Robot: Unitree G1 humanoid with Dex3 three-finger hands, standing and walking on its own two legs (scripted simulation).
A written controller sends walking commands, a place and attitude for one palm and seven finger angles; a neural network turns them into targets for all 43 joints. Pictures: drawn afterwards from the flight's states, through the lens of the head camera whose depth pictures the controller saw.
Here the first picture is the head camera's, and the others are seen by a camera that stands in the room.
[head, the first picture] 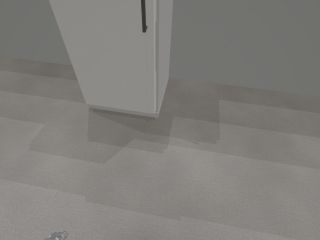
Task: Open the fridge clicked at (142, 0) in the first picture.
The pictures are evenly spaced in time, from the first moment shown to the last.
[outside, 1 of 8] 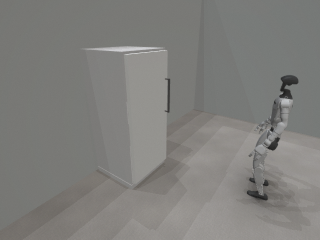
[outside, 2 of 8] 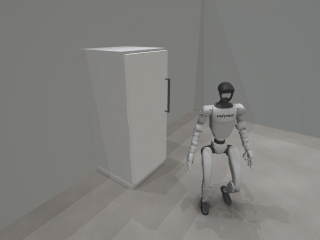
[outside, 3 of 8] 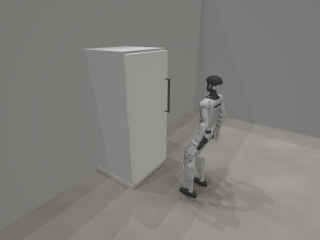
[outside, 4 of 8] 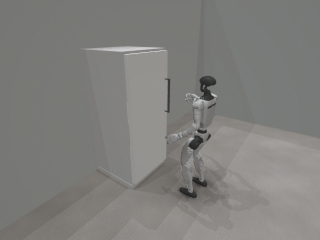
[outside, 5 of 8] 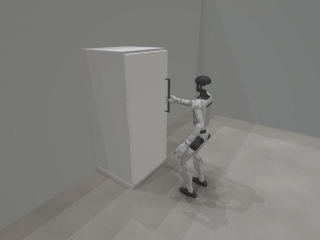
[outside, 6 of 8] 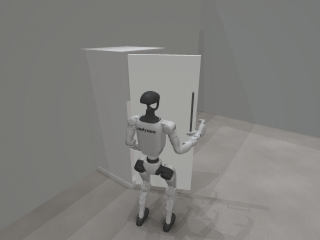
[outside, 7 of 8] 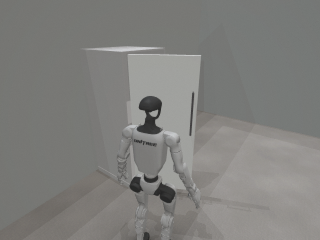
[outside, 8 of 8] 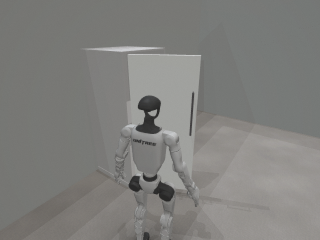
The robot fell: no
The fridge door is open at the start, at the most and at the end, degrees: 0 67 63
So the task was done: yes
